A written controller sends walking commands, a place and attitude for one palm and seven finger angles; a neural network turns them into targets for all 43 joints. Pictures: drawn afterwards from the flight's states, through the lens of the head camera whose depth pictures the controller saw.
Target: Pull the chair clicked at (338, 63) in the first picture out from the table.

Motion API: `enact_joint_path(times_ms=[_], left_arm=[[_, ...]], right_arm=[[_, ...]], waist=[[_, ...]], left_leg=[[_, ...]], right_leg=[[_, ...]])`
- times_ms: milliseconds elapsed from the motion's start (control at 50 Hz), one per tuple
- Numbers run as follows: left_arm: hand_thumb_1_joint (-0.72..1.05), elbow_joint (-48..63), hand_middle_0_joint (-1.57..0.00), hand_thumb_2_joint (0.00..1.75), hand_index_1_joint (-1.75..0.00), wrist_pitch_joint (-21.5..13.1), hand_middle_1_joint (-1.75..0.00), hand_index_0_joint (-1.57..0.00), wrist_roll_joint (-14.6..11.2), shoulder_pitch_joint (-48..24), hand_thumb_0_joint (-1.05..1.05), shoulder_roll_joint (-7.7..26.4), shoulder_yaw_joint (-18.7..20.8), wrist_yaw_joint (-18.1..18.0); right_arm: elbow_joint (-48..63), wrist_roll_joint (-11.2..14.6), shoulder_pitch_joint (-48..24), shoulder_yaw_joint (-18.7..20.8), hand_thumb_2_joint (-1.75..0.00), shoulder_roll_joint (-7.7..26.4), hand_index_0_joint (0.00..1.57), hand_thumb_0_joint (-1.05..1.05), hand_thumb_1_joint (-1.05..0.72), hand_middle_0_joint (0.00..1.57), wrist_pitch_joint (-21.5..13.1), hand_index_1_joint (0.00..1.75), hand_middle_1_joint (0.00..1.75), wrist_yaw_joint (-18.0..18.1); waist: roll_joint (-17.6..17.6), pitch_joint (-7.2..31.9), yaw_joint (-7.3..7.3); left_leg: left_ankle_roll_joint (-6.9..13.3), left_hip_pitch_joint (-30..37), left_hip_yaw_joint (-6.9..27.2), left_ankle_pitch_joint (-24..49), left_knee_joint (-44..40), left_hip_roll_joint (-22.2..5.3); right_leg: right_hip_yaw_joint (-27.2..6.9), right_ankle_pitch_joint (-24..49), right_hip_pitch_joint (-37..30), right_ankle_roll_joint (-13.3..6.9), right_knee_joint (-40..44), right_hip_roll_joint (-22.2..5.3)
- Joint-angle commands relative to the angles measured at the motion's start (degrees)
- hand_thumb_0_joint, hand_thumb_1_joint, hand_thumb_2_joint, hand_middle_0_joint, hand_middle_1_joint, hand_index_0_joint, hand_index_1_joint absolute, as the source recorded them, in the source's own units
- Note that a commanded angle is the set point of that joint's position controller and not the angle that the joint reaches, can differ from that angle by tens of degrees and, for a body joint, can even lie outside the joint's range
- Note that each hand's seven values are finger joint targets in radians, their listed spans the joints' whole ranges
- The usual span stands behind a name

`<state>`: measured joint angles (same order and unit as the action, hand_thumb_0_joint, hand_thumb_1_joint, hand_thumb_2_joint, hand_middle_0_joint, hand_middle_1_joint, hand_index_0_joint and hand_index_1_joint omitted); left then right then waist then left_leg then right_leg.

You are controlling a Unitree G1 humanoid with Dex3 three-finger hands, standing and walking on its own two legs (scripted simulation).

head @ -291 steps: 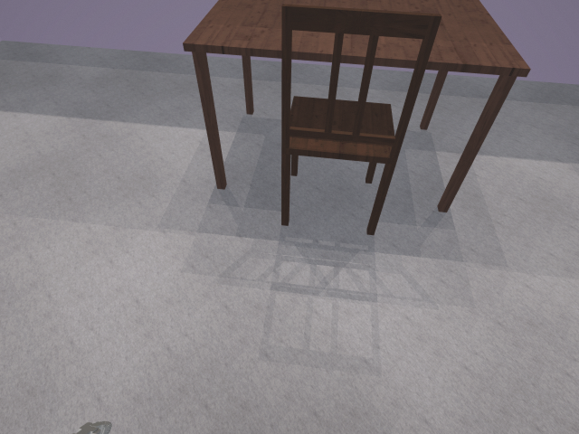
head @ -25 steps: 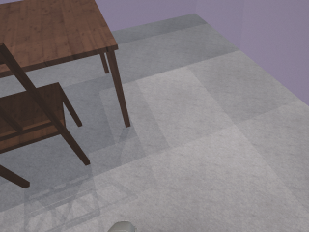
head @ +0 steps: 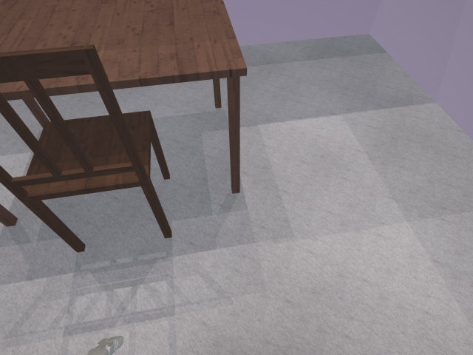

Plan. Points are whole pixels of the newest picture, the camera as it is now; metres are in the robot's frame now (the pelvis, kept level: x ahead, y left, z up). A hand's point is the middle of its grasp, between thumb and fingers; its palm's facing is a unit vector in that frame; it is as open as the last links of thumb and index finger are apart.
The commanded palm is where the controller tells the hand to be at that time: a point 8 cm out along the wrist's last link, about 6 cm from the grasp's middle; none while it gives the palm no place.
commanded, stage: turn to face it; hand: left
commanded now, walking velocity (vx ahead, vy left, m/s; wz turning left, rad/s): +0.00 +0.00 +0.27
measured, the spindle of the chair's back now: (26, 135) +0.63 +0.61 -0.07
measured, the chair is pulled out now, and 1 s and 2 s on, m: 0.00 0.00 0.00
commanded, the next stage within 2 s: take the last steps up to it in 0.14 s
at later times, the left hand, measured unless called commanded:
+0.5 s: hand out of the picture -0.06 +0.19 -0.17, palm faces +0.27 -0.94 -0.23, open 7.4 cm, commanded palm none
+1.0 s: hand (120, 322) +0.20 +0.25 -0.17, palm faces +0.15 -0.97 -0.17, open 7.4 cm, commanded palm none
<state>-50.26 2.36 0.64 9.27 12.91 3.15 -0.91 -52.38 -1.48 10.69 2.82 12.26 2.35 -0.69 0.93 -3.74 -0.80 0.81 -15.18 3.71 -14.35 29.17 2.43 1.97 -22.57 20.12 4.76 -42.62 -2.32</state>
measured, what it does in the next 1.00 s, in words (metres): walks ahead: right foot, then left foot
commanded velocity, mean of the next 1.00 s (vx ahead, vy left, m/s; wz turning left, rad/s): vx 0.23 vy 0.01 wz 0.07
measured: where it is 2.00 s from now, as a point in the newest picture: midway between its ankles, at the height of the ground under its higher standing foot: (229, 343)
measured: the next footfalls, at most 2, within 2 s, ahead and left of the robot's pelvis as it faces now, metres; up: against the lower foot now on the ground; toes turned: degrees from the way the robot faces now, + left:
right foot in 0.04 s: +0.04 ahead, -0.12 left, +0.00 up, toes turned -2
left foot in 0.54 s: +0.02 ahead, +0.14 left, +0.00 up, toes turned +16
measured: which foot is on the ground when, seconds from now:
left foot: down 0.00-0.04, up 0.06-0.52, down 0.54-1.00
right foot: up 0.00-0.02, down 0.04-0.54, up 0.56-1.00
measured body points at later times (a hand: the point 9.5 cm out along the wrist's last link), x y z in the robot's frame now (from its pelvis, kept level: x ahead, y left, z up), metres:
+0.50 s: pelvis +0.01 +0.01 +0.00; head +0.02 +0.02 +0.45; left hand -0.08 +0.24 -0.15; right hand +0.13 -0.22 -0.14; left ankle -0.03 +0.12 -0.71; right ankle +0.00 -0.11 -0.74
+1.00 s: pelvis +0.14 +0.06 +0.00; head +0.16 +0.07 +0.44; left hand +0.19 +0.30 -0.15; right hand +0.07 -0.16 -0.15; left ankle -0.02 +0.12 -0.74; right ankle +0.28 -0.03 -0.71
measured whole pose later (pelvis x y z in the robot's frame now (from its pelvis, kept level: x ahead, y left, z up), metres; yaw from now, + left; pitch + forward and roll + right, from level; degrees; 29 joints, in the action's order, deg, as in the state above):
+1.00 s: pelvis +0.14 +0.06 +0.00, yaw +10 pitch -2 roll +0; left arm -58.9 0.3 1.2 7.8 10.0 2.6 1.1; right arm -66.0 -1.5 27.5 1.0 7.0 -3.3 1.5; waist -0.5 -3.9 -2.6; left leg 1.8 7.4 -6.1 -22.5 16.7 1.2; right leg 6.2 -12.2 29.8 -0.2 -42.4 -4.4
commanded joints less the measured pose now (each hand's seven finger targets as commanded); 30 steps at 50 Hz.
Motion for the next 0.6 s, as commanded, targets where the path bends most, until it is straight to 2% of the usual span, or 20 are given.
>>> enact_joint_path(times_ms=[0, 20, 40, 60, 80, 100, 120, 160, 240, 300, 380, 420, 440, 460, 480, 500, 520, 540, 560, 580], left_arm=[[0.9, 2.2, -0.2, 0.9, -0.3, -3.0, -0.3, -0.2, 0.1, 8.2, 0.0, 7.9, 1.8, -0.8], [0.9, 1.9, -0.2, 0.9, -0.3, -3.6, -0.3, -0.2, 1.1, 9.2, 0.0, 12.9, 2.8, -1.2], [0.9, 2.3, -0.2, 0.9, -0.3, -3.3, -0.3, -0.2, 0.5, 9.4, 0.0, 13.3, 2.4, -1.1], [0.9, 2.6, -0.2, 0.9, -0.3, -3.0, -0.3, -0.2, 0.4, 6.9, 0.0, 11.7, 2.6, -1.4], [0.9, 2.9, -0.2, 0.9, -0.3, -3.1, -0.3, -0.2, 0.3, 4.3, 0.0, 9.9, 2.1, -1.2], [0.9, 3.1, -0.2, 0.9, -0.3, -3.1, -0.3, -0.2, 0.3, 2.5, 0.0, 8.1, 1.5, -1.1], [0.9, 3.0, -0.2, 0.9, -0.3, -3.3, -0.3, -0.2, 0.3, 2.3, 0.0, 7.2, 1.3, -1.0], [0.9, 2.3, -0.2, 0.9, -0.3, -3.5, -0.3, -0.2, 0.4, 3.2, 0.0, 6.6, 1.2, -1.1], [0.9, -0.2, -0.2, 0.9, -0.3, -3.6, -0.3, -0.2, 0.7, 8.4, 0.0, 7.1, 1.4, -1.0], [0.9, -2.9, -0.2, 0.9, -0.3, -4.0, -0.3, -0.2, 1.0, 12.2, 0.0, 7.9, 1.9, -0.7], [0.9, -5.8, -0.2, 0.9, -0.3, -4.6, -0.3, -0.2, 1.4, 14.5, 0.0, 8.3, 2.0, -0.2], [0.9, -6.8, -0.2, 0.9, -0.3, -4.6, -0.3, -0.2, 1.4, 14.1, 0.0, 8.6, 2.0, -0.1], [0.9, -7.3, -0.2, 0.9, -0.3, -4.5, -0.3, -0.2, 1.3, 13.5, 0.0, 8.5, 2.0, 0.0], [0.9, -7.7, -0.2, 0.9, -0.3, -4.3, -0.3, -0.2, 1.1, 12.8, 0.0, 8.1, 1.9, 0.1], [0.9, -7.9, -0.2, 0.9, -0.3, -4.1, -0.3, -0.2, 0.8, 11.4, 0.0, 7.4, 1.6, 0.2], [0.9, -7.4, -0.2, 0.9, -0.3, -3.8, -0.3, -0.2, 0.5, 10.7, 0.0, 5.0, 1.1, 0.5], [0.9, -5.6, -0.2, 0.9, -0.3, -3.6, -0.3, -0.2, 0.4, 9.3, 0.0, 1.1, 0.2, 1.0], [0.9, -3.6, -0.2, 0.9, -0.3, -3.8, -0.3, -0.2, 1.0, 5.2, 0.0, 1.9, -0.2, 0.9], [0.9, -4.0, -0.2, 0.9, -0.3, -3.6, -0.3, -0.2, 1.2, 3.4, 0.0, 2.2, 0.0, 0.8], [0.9, -5.1, -0.2, 0.9, -0.3, -3.6, -0.3, -0.2, 1.2, 3.3, 0.0, 2.7, 0.2, 1.1]], right_arm=[[3.8, 1.1, 0.5, 2.9, -0.9, 7.9, 0.2, 0.0, -0.9, 0.2, -1.4, 0.3, 0.3, 0.7], [5.0, 1.3, 1.5, 2.0, -0.9, 3.8, 0.2, 0.0, -0.9, 0.2, -1.5, 0.3, 0.3, 0.5], [5.1, 0.7, 0.5, 2.7, -0.9, 5.9, 0.2, 0.0, -0.9, 0.2, -0.6, 0.3, 0.3, 1.0], [4.4, 0.5, 0.1, 3.0, -0.9, 6.1, 0.2, 0.0, -0.9, 0.2, 0.2, 0.3, 0.3, 0.9], [2.8, 0.4, 0.4, 3.0, -0.9, 6.1, 0.2, 0.0, -0.9, 0.2, 0.4, 0.3, 0.3, 0.7], [1.5, 0.3, 1.0, 3.0, -0.9, 5.7, 0.2, 0.0, -0.9, 0.2, 0.6, 0.3, 0.3, 0.3], [0.8, 0.3, 1.9, 2.8, -0.9, 5.2, 0.2, 0.0, -0.9, 0.2, 0.6, 0.3, 0.3, 0.1], [-0.1, 0.4, 2.4, 2.7, -0.9, 4.8, 0.2, 0.0, -0.9, 0.2, 0.7, 0.3, 0.3, 0.0], [-0.4, 0.3, -0.6, 1.9, -0.9, 3.9, 0.2, 0.0, -0.9, 0.2, 0.6, 0.3, 0.3, 0.1], [0.1, 0.2, -3.6, 1.3, -0.9, 3.4, 0.2, 0.0, -0.9, 0.2, -0.1, 0.3, 0.3, -0.4], [0.8, 0.3, -5.9, 0.9, -0.9, 2.7, 0.2, 0.0, -0.9, 0.2, -1.3, 0.3, 0.3, -1.1], [0.6, 0.4, -4.8, 0.5, -0.9, 2.1, 0.2, 0.0, -0.9, 0.2, -2.0, 0.3, 0.3, -1.2], [0.1, 0.4, -3.0, 0.3, -0.9, 1.7, 0.2, 0.0, -0.9, 0.2, -2.4, 0.3, 0.3, -1.1], [-0.9, 0.4, -0.3, 0.2, -0.9, 1.6, 0.2, 0.0, -0.9, 0.2, -2.6, 0.3, 0.3, -0.9], [-2.6, 0.4, 4.2, 0.2, -0.9, 2.3, 0.2, 0.0, -0.9, 0.2, -3.1, 0.3, 0.3, -0.5], [-4.3, 0.3, 9.8, 1.1, -0.9, 5.9, 0.2, 0.0, -0.9, 0.2, -3.6, 0.3, 0.3, 0.2], [-5.6, -0.3, 15.5, 2.4, -0.9, 11.7, 0.2, 0.0, -0.9, 0.2, -3.6, 0.3, 0.3, 0.7], [-6.0, -0.2, 17.4, 2.3, -0.9, 12.5, 0.2, 0.0, -0.9, 0.2, -3.4, 0.3, 0.3, 1.2], [-6.1, -0.1, 16.1, 2.0, -0.9, 11.4, 0.2, 0.0, -0.9, 0.2, -3.6, 0.3, 0.3, 1.7], [-5.4, 0.1, 13.1, 1.2, -0.9, 8.7, 0.2, 0.0, -0.9, 0.2, -3.8, 0.3, 0.3, 1.9]], waist=[[-0.2, 9.2, 2.7], [-16.3, 9.1, 2.8], [-15.5, 8.7, 3.43], [-15.3, 6.9, 2.5], [-10.8, 4.0, 1.37], [-8.5, 2.2, 0.36], [-9.0, 2.0, 0.04], [-10.5, 2.0, 0.21], [-10.1, 2.4, 2.67], [-9.9, 2.4, 4.62], [-10.7, 1.4, 5.64], [-11.0, 1.9, 4.99], [-10.5, 2.0, 4.03], [-9.7, 1.5, 2.59], [-5.9, 2.2, 0.27], [3.9, 3.7, -2.39], [18.8, 2.7, -4.68], [14.7, -0.2, -5.55], [13.5, -1.0, -4.97], [9.6, -4.2, -3.57]], left_leg=[[2.4, -4.3, 8.9, 14.4, 5.1, -8.1], [-2.2, -15.9, -0.9, -11.6, 16.6, 0.8], [-2.5, -14.9, 1.5, -21.2, 26.2, -0.4], [-2.4, -14.7, 2.2, -19.2, 33.4, -1.1], [-2.9, -15.9, 1.6, -15.3, 38.0, -2.0], [-3.3, -16.1, 0.8, -11.2, 40.2, -2.7], [-3.7, -16.1, -0.1, -8.7, 40.9, -3.1], [-4.4, -15.5, -1.0, -6.5, 39.9, -3.8], [-4.8, -14.9, -3.2, -8.6, 31.7, -4.3], [-4.4, -14.9, -4.8, -9.6, 24.9, -5.2], [-2.8, -13.2, -6.6, -10.9, 17.1, -5.6], [-1.9, -8.6, -7.7, -11.0, 11.1, -5.2], [-1.5, -4.9, -8.9, -9.1, 6.8, -4.6], [-1.3, 2.2, -10.3, -6.2, 1.3, -3.9], [-1.1, 10.7, -11.6, -2.8, -4.9, -3.2], [0.8, 19.7, -3.3, -7.4, -9.0, -9.0], [5.9, 22.3, 15.0, -15.0, -16.7, -22.2], [10.1, 19.1, 20.9, -16.4, -19.8, -26.0], [10.3, 16.9, 20.7, -16.9, -20.4, -25.6], [10.0, 13.2, 16.8, -14.2, -20.8, -23.7]], right_leg=[[-4.7, 16.9, -18.3, -2.1, 22.9, -5.5], [-19.2, 28.1, -23.7, -8.4, 24.6, -20.6], [-20.0, 32.3, -16.7, -13.1, 24.7, -25.5], [-18.5, 30.4, -13.1, -13.8, 25.1, -23.0], [-14.6, 28.5, -11.7, -13.4, 24.9, -19.7], [-9.6, 27.9, -10.4, -12.1, 24.4, -16.7], [-6.7, 27.9, -10.2, -11.4, 24.4, -15.3], [-4.3, 26.7, -10.3, -11.0, 25.0, -14.7], [-4.5, 25.7, -14.2, -11.9, 25.4, -15.4], [-6.7, 17.2, -17.2, -12.4, 27.5, -17.4], [-8.2, 5.3, -16.8, -13.1, 30.3, -18.9], [-6.8, 4.6, -15.0, -12.9, 29.6, -18.6], [-4.9, 4.4, -13.1, -12.1, 28.5, -17.4], [-2.9, 1.0, -8.3, -10.6, 26.7, -15.8], [0.1, -2.1, -3.0, -8.7, 23.5, -13.4], [4.1, -5.0, 5.3, -6.1, 13.9, -9.3], [10.2, -9.7, 15.6, -3.1, -1.8, -2.3], [5.5, -11.8, 19.9, -3.8, -10.6, -2.1], [2.2, -9.5, 21.5, -4.4, -17.4, -3.4], [0.6, -4.4, 21.6, -4.5, -20.6, -4.8]])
